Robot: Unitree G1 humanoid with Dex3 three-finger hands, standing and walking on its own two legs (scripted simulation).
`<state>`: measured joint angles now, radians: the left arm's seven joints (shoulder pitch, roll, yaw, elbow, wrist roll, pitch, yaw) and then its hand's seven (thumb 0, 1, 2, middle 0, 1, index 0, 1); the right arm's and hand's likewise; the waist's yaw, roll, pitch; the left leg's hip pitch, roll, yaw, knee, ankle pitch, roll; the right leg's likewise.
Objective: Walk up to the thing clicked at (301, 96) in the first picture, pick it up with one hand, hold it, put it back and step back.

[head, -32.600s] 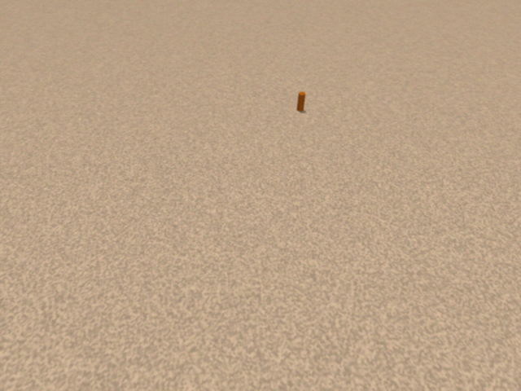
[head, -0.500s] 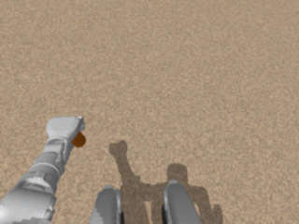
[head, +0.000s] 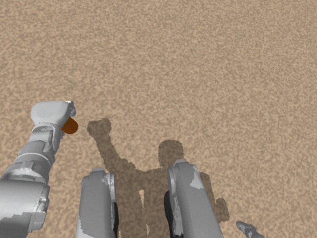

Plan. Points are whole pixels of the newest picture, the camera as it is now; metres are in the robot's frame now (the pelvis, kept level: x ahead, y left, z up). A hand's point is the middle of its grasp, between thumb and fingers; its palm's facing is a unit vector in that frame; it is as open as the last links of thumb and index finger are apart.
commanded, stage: crouch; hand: left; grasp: from above
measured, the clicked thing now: (64, 122) +0.45 +0.23 -0.20
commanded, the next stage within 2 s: lower in 0.72 s
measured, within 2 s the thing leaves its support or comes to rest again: neither
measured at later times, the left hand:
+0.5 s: hand (65, 129) +0.44 +0.24 -0.23, palm faces -0.45 -0.01 -0.89, open 7.8 cm
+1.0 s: hand (69, 130) +0.45 +0.23 -0.26, palm faces -0.46 -0.02 -0.89, open 7.8 cm
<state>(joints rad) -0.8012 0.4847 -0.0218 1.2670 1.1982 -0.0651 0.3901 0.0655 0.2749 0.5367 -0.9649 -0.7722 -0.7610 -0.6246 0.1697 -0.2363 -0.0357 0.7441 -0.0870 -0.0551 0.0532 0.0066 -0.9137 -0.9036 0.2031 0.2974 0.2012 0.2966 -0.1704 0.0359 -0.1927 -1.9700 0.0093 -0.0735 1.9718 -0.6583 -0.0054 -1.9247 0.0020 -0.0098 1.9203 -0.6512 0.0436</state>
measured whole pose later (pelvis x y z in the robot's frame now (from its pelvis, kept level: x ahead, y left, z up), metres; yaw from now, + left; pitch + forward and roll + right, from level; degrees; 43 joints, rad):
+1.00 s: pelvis -0.01 -0.01 -0.11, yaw -2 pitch +35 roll -5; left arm -0.97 0.60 0.02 1.49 1.23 -0.14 0.41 0.07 0.28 0.53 -0.97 -0.67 -0.76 -0.62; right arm 0.16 -0.27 0.01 0.77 -0.12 -0.06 0.11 0.00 -0.92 -0.91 0.20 0.30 0.20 0.30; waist -0.22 0.01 -0.10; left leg -2.25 0.01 -0.11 2.30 -0.67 -0.02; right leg -2.20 0.03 -0.03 2.24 -0.65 0.04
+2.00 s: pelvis -0.01 +0.00 -0.15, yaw -6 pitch +32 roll -9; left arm -0.97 0.73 0.14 1.61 1.29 -0.17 0.56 0.07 0.27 0.54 -1.00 -0.61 -0.78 -0.58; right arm 0.15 -0.29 0.09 0.77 -0.21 -0.14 0.22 0.00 -0.91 -0.90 0.20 0.30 0.20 0.30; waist -0.30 -0.02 0.01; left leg -2.36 0.00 -0.18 2.49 -0.70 -0.03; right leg -2.29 0.04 -0.07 2.38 -0.66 0.06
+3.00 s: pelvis -0.01 +0.00 -0.16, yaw -7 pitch +30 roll -10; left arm -0.99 0.81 0.15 1.68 1.29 -0.18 0.59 0.00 -0.13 0.79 -0.43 -0.78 -0.42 -0.78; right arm 0.15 -0.31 0.13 0.77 -0.25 -0.19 0.27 0.00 -0.91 -0.90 0.20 0.30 0.20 0.30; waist -0.33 -0.04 0.04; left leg -2.36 0.00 -0.21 2.52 -0.70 -0.03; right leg -2.28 0.05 -0.10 2.39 -0.65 0.06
